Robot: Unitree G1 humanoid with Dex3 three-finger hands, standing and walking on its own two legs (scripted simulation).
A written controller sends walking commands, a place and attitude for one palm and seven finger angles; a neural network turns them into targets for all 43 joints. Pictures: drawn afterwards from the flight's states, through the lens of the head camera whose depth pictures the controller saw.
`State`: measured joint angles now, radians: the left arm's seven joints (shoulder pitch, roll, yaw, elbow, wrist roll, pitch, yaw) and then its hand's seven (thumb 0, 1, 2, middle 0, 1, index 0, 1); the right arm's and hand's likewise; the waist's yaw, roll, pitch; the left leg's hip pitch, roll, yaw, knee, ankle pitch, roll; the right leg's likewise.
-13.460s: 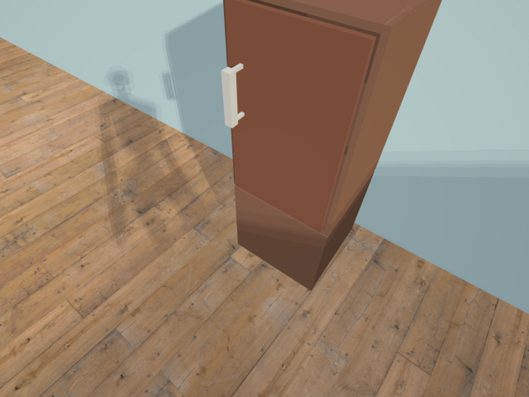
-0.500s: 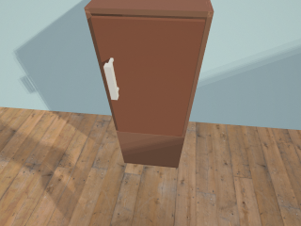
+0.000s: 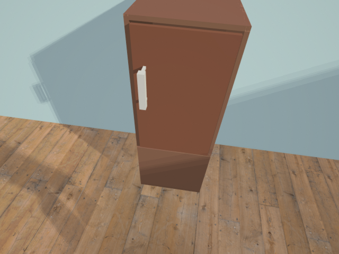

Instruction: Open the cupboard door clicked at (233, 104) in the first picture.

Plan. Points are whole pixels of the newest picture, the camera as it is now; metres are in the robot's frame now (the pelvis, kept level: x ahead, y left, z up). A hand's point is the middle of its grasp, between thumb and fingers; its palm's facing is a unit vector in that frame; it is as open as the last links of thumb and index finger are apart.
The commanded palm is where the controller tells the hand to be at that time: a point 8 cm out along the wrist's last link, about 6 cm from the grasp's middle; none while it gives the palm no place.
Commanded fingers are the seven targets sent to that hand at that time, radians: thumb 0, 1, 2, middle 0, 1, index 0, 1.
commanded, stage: come to a stop and stand still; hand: left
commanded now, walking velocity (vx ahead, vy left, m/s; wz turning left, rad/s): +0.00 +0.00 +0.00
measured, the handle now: (143, 88) +0.66 +0.14 +0.04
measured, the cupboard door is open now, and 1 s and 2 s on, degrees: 0 0 0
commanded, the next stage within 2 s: look again from close up in 0.08 s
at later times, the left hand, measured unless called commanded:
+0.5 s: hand out of the picture +0.00 +0.19 -0.17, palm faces +0.01 -0.98 -0.19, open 7.4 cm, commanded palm none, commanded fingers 0.00 0.90 0.90 -0.20 -0.30 -0.20 -0.30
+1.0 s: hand out of the picture -0.01 +0.17 -0.17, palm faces +0.01 -0.99 -0.14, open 7.4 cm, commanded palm none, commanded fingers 0.00 0.90 0.90 -0.20 -0.30 -0.20 -0.30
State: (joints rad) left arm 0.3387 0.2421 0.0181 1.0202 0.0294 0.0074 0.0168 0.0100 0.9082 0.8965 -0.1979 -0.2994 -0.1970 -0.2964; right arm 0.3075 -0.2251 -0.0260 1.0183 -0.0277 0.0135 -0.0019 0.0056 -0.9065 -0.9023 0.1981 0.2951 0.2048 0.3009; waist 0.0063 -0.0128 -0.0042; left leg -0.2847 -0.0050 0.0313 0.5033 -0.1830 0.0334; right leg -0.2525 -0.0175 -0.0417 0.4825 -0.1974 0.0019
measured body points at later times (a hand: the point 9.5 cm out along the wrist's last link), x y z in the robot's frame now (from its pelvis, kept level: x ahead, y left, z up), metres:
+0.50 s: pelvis +0.00 +0.01 +0.00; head -0.01 +0.02 +0.45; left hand +0.00 +0.24 -0.16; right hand +0.02 -0.22 -0.15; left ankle +0.06 +0.10 -0.74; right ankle +0.05 -0.13 -0.74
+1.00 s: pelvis +0.03 +0.01 +0.00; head +0.02 +0.02 +0.45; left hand -0.01 +0.22 -0.16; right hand +0.01 -0.21 -0.15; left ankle +0.06 +0.10 -0.73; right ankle +0.04 -0.13 -0.73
